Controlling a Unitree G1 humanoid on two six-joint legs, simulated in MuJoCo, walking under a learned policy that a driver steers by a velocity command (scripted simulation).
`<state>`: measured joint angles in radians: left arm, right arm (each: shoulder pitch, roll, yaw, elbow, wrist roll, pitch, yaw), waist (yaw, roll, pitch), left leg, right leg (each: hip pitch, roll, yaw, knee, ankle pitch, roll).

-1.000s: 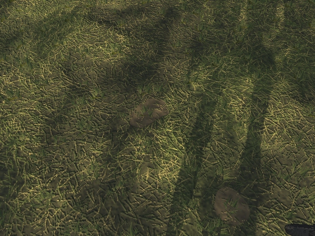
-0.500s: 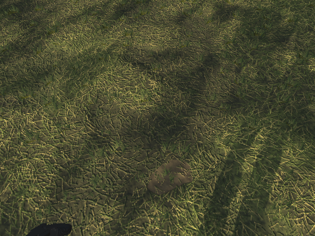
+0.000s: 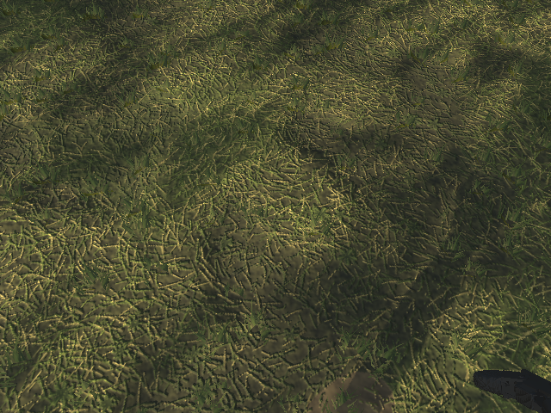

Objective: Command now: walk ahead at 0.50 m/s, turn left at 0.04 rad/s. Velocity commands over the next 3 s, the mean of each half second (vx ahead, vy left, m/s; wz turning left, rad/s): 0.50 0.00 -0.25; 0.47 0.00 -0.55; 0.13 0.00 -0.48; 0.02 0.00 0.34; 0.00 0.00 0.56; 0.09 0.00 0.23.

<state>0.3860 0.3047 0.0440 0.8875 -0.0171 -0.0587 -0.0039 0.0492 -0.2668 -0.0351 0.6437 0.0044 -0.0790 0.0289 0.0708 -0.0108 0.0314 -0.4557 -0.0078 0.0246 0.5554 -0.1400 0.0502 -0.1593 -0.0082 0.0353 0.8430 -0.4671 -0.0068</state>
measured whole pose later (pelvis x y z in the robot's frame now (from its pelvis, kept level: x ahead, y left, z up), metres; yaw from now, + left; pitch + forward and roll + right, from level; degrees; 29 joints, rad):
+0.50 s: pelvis +0.28 -0.04 -0.01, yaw -11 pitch +3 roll +1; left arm 0.07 0.28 0.04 0.69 -0.02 -0.05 -0.06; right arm 0.34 -0.30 -0.06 0.86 0.00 -0.04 -0.02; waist -0.05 -0.01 0.03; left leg 0.02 0.04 0.18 0.57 -0.45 -0.01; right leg -0.52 0.02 -0.04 0.59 -0.11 -0.10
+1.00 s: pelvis +0.57 -0.07 +0.00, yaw -28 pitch +2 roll +1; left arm 0.35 0.31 0.08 0.72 -0.02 -0.01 0.02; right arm 0.05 -0.28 -0.04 0.68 -0.02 -0.11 0.02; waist 0.07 -0.02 0.02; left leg -0.47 -0.02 -0.01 0.55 -0.14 0.01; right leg -0.25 0.09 0.21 0.92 -0.56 -0.01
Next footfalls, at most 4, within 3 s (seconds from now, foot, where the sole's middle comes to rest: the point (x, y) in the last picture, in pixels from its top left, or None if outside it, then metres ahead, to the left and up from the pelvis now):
0.48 right None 0.42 -0.15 -0.76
0.94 left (314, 302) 0.74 -0.03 -0.76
1.40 right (411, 347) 0.64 -0.28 -0.76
1.84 left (327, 303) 0.74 -0.07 -0.76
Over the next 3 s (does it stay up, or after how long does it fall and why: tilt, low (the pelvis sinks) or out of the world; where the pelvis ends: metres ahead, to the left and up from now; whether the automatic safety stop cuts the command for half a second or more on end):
stays up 0.71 -0.13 0.02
